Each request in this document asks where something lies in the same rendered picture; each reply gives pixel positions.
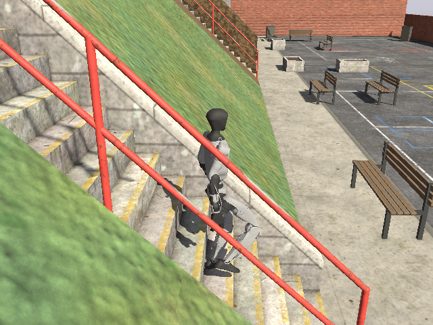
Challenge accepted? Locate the right robot forearm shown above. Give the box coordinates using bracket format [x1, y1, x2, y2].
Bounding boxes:
[208, 174, 221, 214]

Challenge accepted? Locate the right robot upper arm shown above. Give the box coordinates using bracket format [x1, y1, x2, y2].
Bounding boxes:
[208, 142, 230, 181]

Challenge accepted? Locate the right robot foot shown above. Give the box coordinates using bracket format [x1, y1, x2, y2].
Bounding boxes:
[214, 259, 240, 273]

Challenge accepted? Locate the left robot forearm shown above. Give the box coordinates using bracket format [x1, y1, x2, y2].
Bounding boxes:
[199, 162, 208, 177]

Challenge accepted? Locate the robot left thigh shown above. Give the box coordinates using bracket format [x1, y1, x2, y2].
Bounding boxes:
[205, 188, 233, 232]

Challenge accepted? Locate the right robot hand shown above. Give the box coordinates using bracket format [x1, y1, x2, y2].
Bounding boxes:
[210, 212, 225, 232]

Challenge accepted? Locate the left robot upper arm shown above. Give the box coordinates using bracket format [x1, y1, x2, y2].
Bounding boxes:
[198, 131, 210, 164]

